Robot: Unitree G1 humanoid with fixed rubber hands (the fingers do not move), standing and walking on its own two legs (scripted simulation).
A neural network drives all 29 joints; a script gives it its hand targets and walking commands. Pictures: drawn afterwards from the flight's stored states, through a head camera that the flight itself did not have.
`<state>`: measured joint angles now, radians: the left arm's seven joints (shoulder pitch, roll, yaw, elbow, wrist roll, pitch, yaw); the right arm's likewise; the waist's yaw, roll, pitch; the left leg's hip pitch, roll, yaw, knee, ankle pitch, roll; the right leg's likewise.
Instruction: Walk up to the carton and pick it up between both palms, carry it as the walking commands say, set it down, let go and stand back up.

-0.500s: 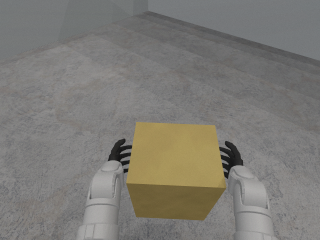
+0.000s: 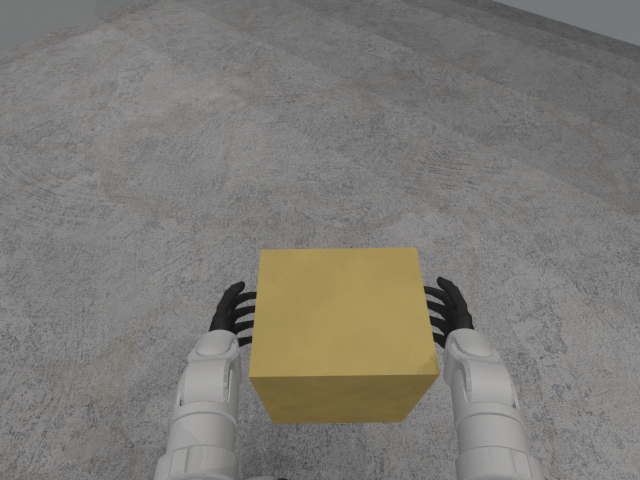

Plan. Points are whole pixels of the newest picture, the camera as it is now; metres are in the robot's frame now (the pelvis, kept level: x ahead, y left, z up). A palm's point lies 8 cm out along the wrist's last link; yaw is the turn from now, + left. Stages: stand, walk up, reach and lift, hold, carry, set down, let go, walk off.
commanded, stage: set down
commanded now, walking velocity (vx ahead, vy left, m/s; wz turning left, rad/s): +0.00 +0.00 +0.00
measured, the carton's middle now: (338, 344) +0.32 +0.00 -0.11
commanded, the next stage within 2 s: none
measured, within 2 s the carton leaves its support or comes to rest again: neither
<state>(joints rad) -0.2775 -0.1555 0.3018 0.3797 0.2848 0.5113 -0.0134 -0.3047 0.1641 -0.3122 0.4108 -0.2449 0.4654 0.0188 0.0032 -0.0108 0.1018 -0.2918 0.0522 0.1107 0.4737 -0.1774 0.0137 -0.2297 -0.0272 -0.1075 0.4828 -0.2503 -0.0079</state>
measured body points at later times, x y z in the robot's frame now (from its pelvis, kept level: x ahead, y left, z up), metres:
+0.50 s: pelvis -0.03 +0.00 -0.04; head +0.14 +0.02 +0.38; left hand +0.30 +0.18 -0.13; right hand +0.32 -0.13 -0.12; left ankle +0.05 +0.12 -0.74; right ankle +0.00 -0.11 -0.74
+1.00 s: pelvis -0.05 +0.00 -0.07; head +0.21 +0.02 +0.29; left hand +0.32 +0.19 -0.22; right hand +0.33 -0.12 -0.21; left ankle +0.05 +0.12 -0.74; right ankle +0.00 -0.11 -0.74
